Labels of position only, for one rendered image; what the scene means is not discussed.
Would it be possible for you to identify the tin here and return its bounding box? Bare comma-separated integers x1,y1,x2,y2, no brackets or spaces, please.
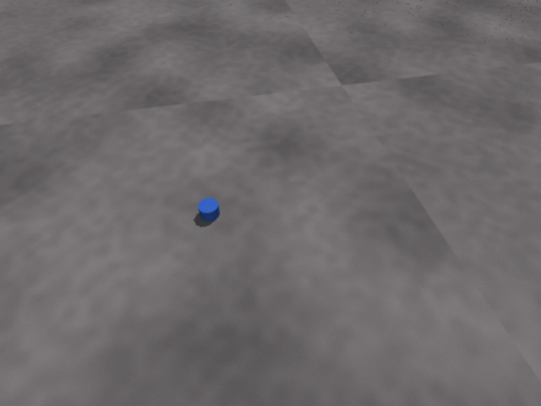
198,198,220,222

